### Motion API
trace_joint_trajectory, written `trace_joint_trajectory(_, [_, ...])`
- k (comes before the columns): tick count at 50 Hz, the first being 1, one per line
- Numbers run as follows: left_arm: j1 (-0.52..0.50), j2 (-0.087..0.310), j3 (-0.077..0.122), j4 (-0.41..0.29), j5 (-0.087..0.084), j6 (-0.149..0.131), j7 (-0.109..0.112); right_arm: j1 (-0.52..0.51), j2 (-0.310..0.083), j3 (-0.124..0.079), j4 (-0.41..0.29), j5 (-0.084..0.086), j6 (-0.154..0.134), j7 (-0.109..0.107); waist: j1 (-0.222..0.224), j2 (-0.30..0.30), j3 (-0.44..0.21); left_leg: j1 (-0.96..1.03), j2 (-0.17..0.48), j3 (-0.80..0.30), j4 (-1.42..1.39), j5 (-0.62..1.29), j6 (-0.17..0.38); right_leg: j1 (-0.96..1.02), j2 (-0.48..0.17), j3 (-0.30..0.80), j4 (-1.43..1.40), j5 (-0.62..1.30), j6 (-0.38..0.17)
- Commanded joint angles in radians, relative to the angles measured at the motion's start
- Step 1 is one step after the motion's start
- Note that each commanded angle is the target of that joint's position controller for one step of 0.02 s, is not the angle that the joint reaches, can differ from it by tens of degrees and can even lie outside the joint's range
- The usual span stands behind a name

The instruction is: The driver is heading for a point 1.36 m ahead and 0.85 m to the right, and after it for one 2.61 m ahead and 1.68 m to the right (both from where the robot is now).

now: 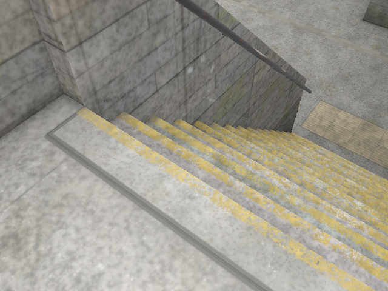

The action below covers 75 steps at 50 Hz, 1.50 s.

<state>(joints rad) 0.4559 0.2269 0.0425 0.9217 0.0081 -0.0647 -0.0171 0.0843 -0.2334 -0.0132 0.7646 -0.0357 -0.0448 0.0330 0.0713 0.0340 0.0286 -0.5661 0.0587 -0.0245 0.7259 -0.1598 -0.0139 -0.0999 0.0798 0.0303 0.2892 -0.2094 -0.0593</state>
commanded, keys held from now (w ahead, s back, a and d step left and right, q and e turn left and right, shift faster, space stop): w+e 1.00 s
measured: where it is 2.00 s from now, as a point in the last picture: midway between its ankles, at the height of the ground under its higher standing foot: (284, 267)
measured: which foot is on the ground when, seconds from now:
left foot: up 0.00-0.10, down 0.12-0.66, up 0.68-1.00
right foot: down 0.00-0.14, up 0.16-0.64, down 0.66-1.00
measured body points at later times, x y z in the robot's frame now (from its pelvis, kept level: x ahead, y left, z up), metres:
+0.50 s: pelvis +0.22 +0.02 +0.00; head +0.25 +0.02 +0.45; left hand +0.46 +0.21 -0.11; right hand +0.13 -0.23 -0.13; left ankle +0.17 +0.12 -0.75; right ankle +0.31 -0.14 -0.68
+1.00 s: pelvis +0.43 -0.11 -0.01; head +0.43 -0.13 +0.44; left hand +0.59 +0.12 -0.12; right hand +0.44 -0.42 -0.10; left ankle +0.64 -0.04 -0.68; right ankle +0.38 -0.13 -0.75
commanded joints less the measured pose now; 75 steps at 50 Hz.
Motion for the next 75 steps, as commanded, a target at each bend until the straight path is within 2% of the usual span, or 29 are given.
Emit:
trace_joint_trajectory(1, [-0.01,0.171,0.039,-0.064,0.002,-0.01,0.002,-0.069,-0.065,-0.007,-0.082,0.013,-0.017,-0.007,-0.027,-0.125,-0.002,0.121,-0.046,0.043,-0.093,0.052,-0.012,-0.088,-0.233,0.205,-0.061,0.296,-0.147])
trace_joint_trajectory(5, [-0.044,0.195,0.052,-0.085,0.001,0.0,0.008,0.072,-0.107,-0.026,-0.052,0.01,-0.042,-0.028,-0.106,-0.092,-0.043,0.385,-0.074,0.027,-0.275,-0.003,0.024,-0.127,-0.212,0.255,0.116,0.251,-0.099])
trace_joint_trajectory(6, [-0.047,0.165,0.046,-0.097,-0.006,-0.005,0.007,0.188,-0.162,-0.044,-0.029,-0.007,-0.056,-0.042,-0.151,-0.017,-0.115,0.555,0.028,-0.078,-0.326,-0.056,0.059,-0.198,-0.144,0.207,0.301,0.187,-0.07])
trace_joint_trajectory(7, [-0.042,0.072,0.024,-0.144,-0.027,-0.01,0.008,0.318,-0.253,-0.064,-0.03,-0.029,-0.058,-0.056,-0.194,0.148,-0.253,0.785,0.291,-0.358,-0.393,-0.243,0.12,-0.378,-0.042,0.078,0.595,-0.087,-0.029])
trace_joint_trajectory(8, [0.002,0.1,0.03,-0.169,-0.018,0.002,0.012,0.321,-0.287,-0.08,-0.014,-0.01,-0.035,-0.057,-0.155,0.266,-0.249,0.769,0.4,-0.645,-0.486,-0.352,0.202,-0.568,0.013,0.0,0.762,-0.36,-0.024])
trace_joint_trajectory(9, [0.002,0.138,0.04,-0.139,0.005,0.021,0.014,0.262,-0.192,-0.06,-0.031,-0.002,-0.027,-0.051,-0.126,0.111,-0.138,0.665,0.362,-0.571,-0.483,-0.405,0.206,-0.596,-0.066,0.046,0.854,-0.312,-0.033])
trace_joint_trajectory(10, [-0.037,0.122,0.04,-0.134,0.013,0.026,0.002,0.203,-0.123,-0.044,-0.042,0.005,-0.032,-0.045,-0.11,0.046,-0.055,0.57,0.305,-0.443,-0.501,-0.33,0.191,-0.588,-0.097,0.052,0.858,-0.224,-0.026])
trace_joint_trajectory(12, [-0.071,0.105,0.042,-0.143,0.024,0.042,-0.014,0.17,-0.083,-0.034,-0.035,0.009,-0.045,-0.045,-0.078,0.079,-0.006,0.474,0.228,-0.247,-0.546,-0.125,0.155,-0.546,-0.138,0.035,0.826,-0.138,-0.002])
trace_joint_trajectory(20, [-0.257,0.075,0.031,-0.232,0.03,0.084,-0.033,0.29,-0.106,-0.048,0.031,0.021,-0.063,-0.047,-0.078,0.042,0.01,0.527,0.2,0.034,-0.552,0.276,0.168,-0.672,-0.154,0.01,0.765,0.078,0.045])
trace_joint_trajectory(27, [-0.455,0.057,0.005,-0.332,0.033,0.079,-0.049,0.369,-0.143,-0.056,0.066,0.019,-0.043,-0.054,-0.128,0.044,0.074,0.579,0.215,0.178,-0.498,0.364,0.146,-0.58,-0.133,-0.123,0.453,0.129,-0.022])
trace_joint_trajectory(30, [-0.427,0.064,0.012,-0.345,0.037,0.073,-0.041,0.373,-0.178,-0.062,0.072,0.014,-0.019,-0.065,-0.106,0.07,0.031,0.629,0.22,0.243,-0.332,0.735,0.121,-0.449,-0.059,-0.191,0.389,-0.031,-0.081])
trace_joint_trajectory(32, [-0.236,0.096,0.036,-0.296,0.038,0.064,-0.025,0.362,-0.219,-0.07,0.066,0.015,0.0,-0.069,-0.016,0.07,-0.09,0.582,0.217,0.271,-0.03,0.876,0.105,-0.198,0.016,-0.189,0.338,-0.093,-0.128])
trace_joint_trajectory(33, [-0.062,0.139,0.06,-0.242,0.042,0.055,-0.009,0.334,-0.214,-0.069,0.046,0.024,0.002,-0.065,0.071,0.004,-0.187,0.421,0.182,0.288,0.239,0.66,0.069,0.061,-0.004,-0.105,0.232,-0.027,-0.163])
trace_joint_trajectory(34, [-0.042,0.264,0.087,-0.238,0.032,0.055,0.009,0.374,-0.072,-0.038,-0.014,0.019,0.0,-0.052,0.015,-0.208,-0.292,0.053,0.067,0.261,0.584,-0.23,0.022,0.364,-0.319,0.324,0.205,-0.009,-0.248])
trace_joint_trajectory(35, [-0.012,0.325,0.102,-0.277,-0.004,0.067,0.012,0.288,-0.139,-0.051,-0.089,0.016,-0.005,-0.048,0.069,-0.215,-0.402,-0.178,-0.081,0.073,0.796,-0.398,-0.019,0.471,-0.457,0.767,0.029,0.049,-0.371])
trace_joint_trajectory(37, [-0.064,0.226,0.078,-0.238,-0.011,0.073,0.036,0.188,-0.147,-0.048,-0.118,0.027,-0.025,-0.054,0.023,-0.083,-0.136,-0.266,0.018,0.007,0.728,-0.215,-0.009,0.258,-0.397,0.487,0.024,0.215,-0.323])
trace_joint_trajectory(39, [-0.137,0.151,0.05,-0.244,-0.003,0.056,0.035,0.238,-0.139,-0.05,-0.095,0.01,-0.01,-0.057,-0.079,-0.031,-0.053,-0.12,0.058,-0.005,0.589,-0.193,-0.015,0.014,-0.283,0.332,0.014,0.367,-0.246])
trace_joint_trajectory(44, [-0.105,0.163,0.044,-0.231,-0.009,0.03,0.026,0.2,-0.103,-0.047,-0.097,-0.004,0.058,-0.044,-0.111,-0.067,-0.047,-0.039,0.036,0.02,0.373,-0.061,-0.032,-0.131,-0.168,0.219,-0.008,0.455,-0.206])
trace_joint_trajectory(48, [-0.016,0.173,0.041,-0.23,-0.024,0.041,0.035,0.027,-0.087,-0.035,-0.141,-0.008,0.06,-0.042,-0.044,-0.089,-0.02,-0.101,0.008,0.022,0.193,0.109,-0.023,-0.08,-0.158,0.276,0.018,0.452,-0.168])
trace_joint_trajectory(54, [-0.021,0.191,0.043,-0.262,-0.002,0.073,0.038,-0.004,-0.104,-0.025,-0.161,0.004,0.035,-0.042,-0.034,-0.128,-0.022,0.096,-0.086,0.039,0.119,0.051,-0.01,-0.122,-0.136,0.309,0.105,0.587,-0.158])
trace_joint_trajectory(56, [-0.06,0.2,0.045,-0.29,0.007,0.084,0.049,0.074,-0.122,-0.029,-0.15,0.01,0.025,-0.047,-0.069,-0.13,-0.018,0.167,-0.094,-0.001,0.021,-0.102,0.009,-0.098,-0.153,0.362,0.172,0.611,-0.16])
trace_joint_trajectory(58, [-0.131,0.214,0.046,-0.311,-0.004,0.082,0.054,0.263,-0.138,-0.041,-0.11,0.005,0.008,-0.055,-0.173,-0.08,-0.062,0.369,-0.102,-0.027,-0.192,-0.126,0.05,-0.122,-0.118,0.368,0.381,0.618,-0.124])
trace_joint_trajectory(59, [-0.115,0.154,0.033,-0.337,-0.029,0.077,0.053,0.39,-0.191,-0.051,-0.105,-0.011,-0.008,-0.061,-0.207,0.082,-0.188,0.591,0.089,-0.218,-0.281,-0.062,0.113,-0.219,-0.054,0.276,0.681,0.348,-0.077])
trace_joint_trajectory(60, [0.04,0.078,0.02,-0.328,-0.016,0.074,0.052,0.351,-0.24,-0.053,-0.123,0.01,-0.005,-0.064,-0.072,0.227,-0.224,0.755,0.322,-0.553,-0.288,0.147,0.197,-0.482,0.095,0.149,0.906,-0.407,-0.04])
trace_joint_trajectory(61, [0.043,0.168,0.039,-0.305,0.017,0.077,0.061,0.319,-0.212,-0.056,-0.127,0.03,0.004,-0.056,-0.091,0.217,-0.174,0.635,0.35,-0.7,-0.31,0.14,0.268,-0.606,0.069,0.14,0.999,-0.371,-0.03])
trace_joint_trajectory(63, [-0.08,0.194,0.055,-0.287,0.022,0.09,0.05,0.221,-0.103,-0.027,-0.157,0.026,-0.002,-0.042,-0.061,0.001,-0.032,0.406,0.292,-0.471,-0.324,0.215,0.273,-0.576,0.012,0.157,1.094,-0.202,-0.001])
trace_joint_trajectory(66, [-0.059,0.161,0.056,-0.263,0.008,0.131,0.041,0.219,-0.124,-0.03,-0.143,0.025,-0.02,-0.033,-0.019,0.057,-0.017,0.302,0.199,-0.216,-0.336,0.458,0.21,-0.505,-0.03,0.144,1.057,-0.098,0.028])
trace_joint_trajectory(72, [-0.197,0.132,0.049,-0.275,-0.006,0.158,0.032,0.299,-0.162,-0.036,-0.112,0.02,-0.025,-0.029,-0.057,0.064,-0.039,0.353,0.187,-0.045,-0.324,0.54,0.177,-0.587,-0.041,0.122,0.954,0.058,0.044])
trace_joint_trajectory(75, [-0.241,0.083,0.02,-0.275,0.003,0.153,0.029,0.329,-0.164,-0.035,-0.078,0.012,-0.011,-0.03,-0.077,0.053,-0.057,0.353,0.173,0.049,-0.256,0.573,0.165,-0.516,-0.05,0.044,0.802,0.033,0.046])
